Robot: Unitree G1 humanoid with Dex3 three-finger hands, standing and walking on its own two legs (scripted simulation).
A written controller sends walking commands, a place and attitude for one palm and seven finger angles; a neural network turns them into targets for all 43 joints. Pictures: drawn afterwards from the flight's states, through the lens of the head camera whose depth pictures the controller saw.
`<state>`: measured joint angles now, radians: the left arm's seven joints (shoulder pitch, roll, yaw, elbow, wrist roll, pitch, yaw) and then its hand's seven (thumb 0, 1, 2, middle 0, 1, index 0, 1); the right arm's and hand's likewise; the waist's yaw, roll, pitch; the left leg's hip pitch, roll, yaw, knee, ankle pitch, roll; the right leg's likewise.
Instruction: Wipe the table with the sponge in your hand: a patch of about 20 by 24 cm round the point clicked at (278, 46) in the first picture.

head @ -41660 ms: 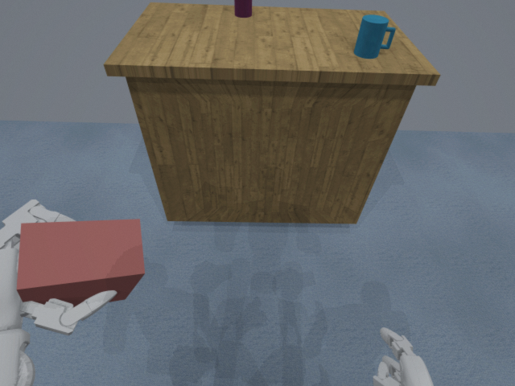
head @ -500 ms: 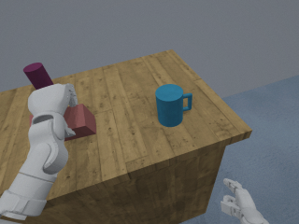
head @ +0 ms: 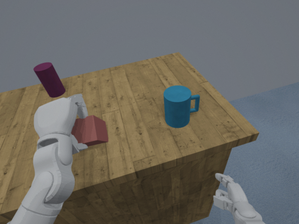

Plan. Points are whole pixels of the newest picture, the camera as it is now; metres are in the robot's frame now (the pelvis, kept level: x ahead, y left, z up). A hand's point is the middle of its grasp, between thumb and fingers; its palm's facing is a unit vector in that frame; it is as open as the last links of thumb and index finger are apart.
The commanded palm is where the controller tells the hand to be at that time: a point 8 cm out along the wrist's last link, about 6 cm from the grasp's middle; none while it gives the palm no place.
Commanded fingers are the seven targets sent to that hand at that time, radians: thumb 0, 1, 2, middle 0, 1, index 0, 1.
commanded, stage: wipe back along the middle lane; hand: left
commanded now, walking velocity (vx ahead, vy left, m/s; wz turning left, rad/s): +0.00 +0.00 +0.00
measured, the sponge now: (79, 136) +0.30 +0.24 +0.11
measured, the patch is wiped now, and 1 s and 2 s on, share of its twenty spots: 0.80 0.90 0.90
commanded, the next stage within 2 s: slide across to the third lane in 0.16 s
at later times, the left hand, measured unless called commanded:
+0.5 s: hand (81, 130) +0.26 +0.19 +0.18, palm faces +0.38 -0.26 -0.89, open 9.5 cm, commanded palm +0.21 +0.18 +0.21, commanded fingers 0.00 0.10 1.30 -1.20 -1.60 -1.20 -1.60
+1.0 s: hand (113, 125) +0.28 +0.12 +0.19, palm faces +0.29 -0.32 -0.90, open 9.5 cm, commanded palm +0.23 +0.13 +0.23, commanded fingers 0.00 0.10 1.30 -1.20 -1.60 -1.20 -1.60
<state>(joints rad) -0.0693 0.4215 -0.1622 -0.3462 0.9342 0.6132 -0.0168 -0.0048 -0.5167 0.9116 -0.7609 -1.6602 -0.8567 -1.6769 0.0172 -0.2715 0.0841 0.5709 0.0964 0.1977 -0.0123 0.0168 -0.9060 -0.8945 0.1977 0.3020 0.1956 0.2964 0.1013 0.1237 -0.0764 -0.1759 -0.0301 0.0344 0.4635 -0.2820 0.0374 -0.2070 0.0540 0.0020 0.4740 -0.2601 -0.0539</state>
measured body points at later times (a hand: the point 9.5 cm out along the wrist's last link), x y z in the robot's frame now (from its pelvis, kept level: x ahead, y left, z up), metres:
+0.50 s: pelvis +0.00 +0.00 +0.00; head -0.02 -0.05 +0.45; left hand +0.24 +0.20 +0.23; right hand +0.25 -0.19 -0.07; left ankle -0.02 +0.10 -0.74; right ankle -0.01 -0.09 -0.74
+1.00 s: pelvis -0.01 -0.03 +0.00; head -0.04 -0.09 +0.44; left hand +0.26 +0.13 +0.24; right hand +0.24 -0.22 -0.07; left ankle -0.02 +0.09 -0.74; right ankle -0.01 -0.09 -0.74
